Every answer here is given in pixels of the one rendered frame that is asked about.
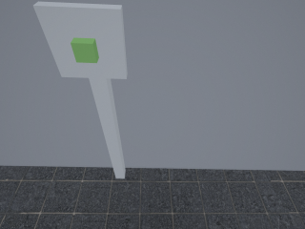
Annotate panel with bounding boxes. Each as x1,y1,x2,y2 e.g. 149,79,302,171
33,1,128,179

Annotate button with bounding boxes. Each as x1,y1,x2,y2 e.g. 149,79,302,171
71,37,99,63

